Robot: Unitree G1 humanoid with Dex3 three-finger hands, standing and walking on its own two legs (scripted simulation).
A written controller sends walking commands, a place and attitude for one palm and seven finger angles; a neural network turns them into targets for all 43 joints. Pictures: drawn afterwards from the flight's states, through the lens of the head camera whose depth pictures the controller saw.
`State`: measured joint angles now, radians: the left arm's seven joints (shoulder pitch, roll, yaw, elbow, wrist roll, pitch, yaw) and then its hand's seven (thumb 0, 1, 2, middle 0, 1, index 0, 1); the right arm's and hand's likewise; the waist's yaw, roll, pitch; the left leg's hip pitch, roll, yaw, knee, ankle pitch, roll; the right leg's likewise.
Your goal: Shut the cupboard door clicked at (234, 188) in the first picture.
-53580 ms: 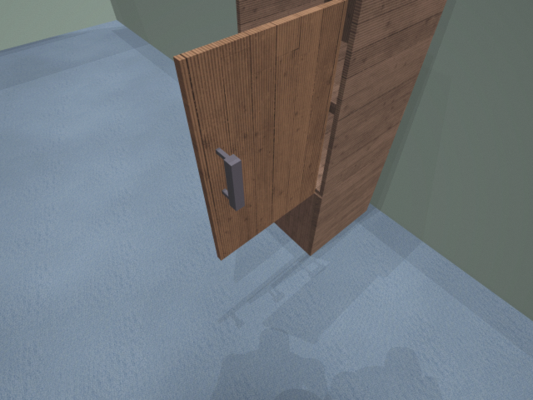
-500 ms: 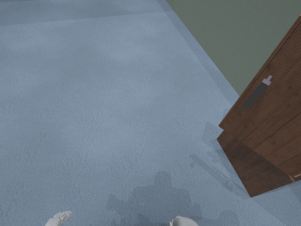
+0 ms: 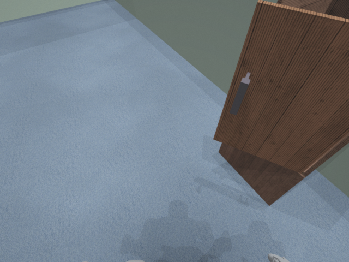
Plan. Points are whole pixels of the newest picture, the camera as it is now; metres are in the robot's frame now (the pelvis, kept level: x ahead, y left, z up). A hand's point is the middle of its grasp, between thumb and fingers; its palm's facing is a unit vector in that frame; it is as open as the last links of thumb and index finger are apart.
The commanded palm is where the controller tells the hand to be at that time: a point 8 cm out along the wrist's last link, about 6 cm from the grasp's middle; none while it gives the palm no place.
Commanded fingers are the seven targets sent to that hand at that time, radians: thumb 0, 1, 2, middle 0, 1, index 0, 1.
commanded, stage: turn to face it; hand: left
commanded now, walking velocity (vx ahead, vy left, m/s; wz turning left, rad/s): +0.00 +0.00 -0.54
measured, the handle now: (240, 93) +0.62 -0.18 -0.01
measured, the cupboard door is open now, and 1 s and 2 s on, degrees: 30 30 30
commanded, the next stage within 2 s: take the last steps up to it in 0.48 s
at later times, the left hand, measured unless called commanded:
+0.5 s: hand (119, 257) +0.15 +0.15 -0.15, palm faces -0.23 -0.94 -0.26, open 7.3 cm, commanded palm none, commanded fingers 0.00 0.90 0.90 -0.20 -0.30 -0.20 -0.30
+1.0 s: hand (145, 226) +0.23 +0.09 -0.16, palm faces -0.40 -0.90 -0.17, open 7.4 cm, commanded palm none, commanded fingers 0.00 0.90 0.90 -0.20 -0.30 -0.20 -0.30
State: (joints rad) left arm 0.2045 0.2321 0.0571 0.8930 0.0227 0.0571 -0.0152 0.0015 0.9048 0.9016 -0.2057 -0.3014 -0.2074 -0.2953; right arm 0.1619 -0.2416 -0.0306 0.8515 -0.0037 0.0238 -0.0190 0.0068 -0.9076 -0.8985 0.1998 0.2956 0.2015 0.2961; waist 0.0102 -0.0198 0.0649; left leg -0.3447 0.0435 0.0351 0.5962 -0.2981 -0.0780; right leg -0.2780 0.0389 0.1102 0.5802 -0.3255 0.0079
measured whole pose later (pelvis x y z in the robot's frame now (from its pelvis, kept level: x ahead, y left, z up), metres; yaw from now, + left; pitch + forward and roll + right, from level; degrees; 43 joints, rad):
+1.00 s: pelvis +0.08 -0.06 +0.01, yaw -22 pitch +2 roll -2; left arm 0.17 0.25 0.07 0.97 0.03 0.06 -0.06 0.00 0.91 0.90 -0.20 -0.30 -0.20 -0.29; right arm 0.36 -0.19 -0.03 1.01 -0.04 -0.02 -0.03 0.00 -0.90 -0.90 0.20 0.30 0.21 0.30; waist -0.04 -0.01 0.05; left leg -0.13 0.14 0.13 0.40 -0.29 -0.05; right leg -0.45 -0.05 -0.05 0.77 -0.32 0.02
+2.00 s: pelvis +0.14 -0.12 +0.00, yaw -21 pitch -1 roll +0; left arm 0.27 0.20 0.01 1.00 0.02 0.00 0.05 0.00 0.91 0.90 -0.20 -0.30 -0.21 -0.30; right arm 0.21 -0.24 -0.04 0.94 -0.01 0.02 -0.02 0.01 -0.91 -0.90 0.20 0.30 0.20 0.30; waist 0.01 -0.01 0.06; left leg -0.23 0.00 0.05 0.61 -0.35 0.03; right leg -0.24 -0.06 0.00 0.60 -0.34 0.04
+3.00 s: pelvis +0.15 -0.12 +0.01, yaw -23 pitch -1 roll +1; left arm 0.25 0.17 -0.01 1.08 0.02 0.00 0.03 0.00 0.91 0.90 -0.20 -0.30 -0.20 -0.29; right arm 0.24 -0.17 0.00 1.08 -0.01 -0.02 -0.03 0.01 -0.91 -0.90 0.20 0.30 0.20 0.30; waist 0.01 -0.01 0.05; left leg -0.17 -0.02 0.09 0.47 -0.28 0.04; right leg -0.20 -0.07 0.04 0.49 -0.28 0.06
